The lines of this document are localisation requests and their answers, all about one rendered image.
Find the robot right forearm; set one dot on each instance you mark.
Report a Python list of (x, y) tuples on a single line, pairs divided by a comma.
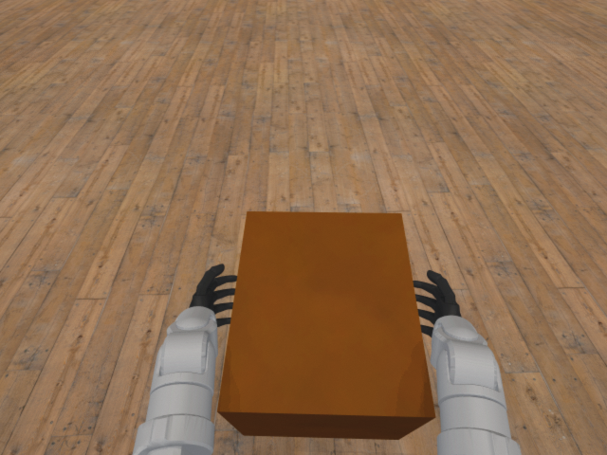
[(470, 392)]

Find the left robot hand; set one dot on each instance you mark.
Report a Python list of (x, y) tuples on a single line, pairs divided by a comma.
[(205, 295)]

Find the robot left forearm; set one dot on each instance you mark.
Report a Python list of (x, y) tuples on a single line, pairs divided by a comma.
[(178, 420)]

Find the carton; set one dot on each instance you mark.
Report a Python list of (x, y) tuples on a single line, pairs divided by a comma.
[(325, 338)]

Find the right robot hand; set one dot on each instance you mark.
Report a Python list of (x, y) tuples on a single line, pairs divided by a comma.
[(444, 305)]

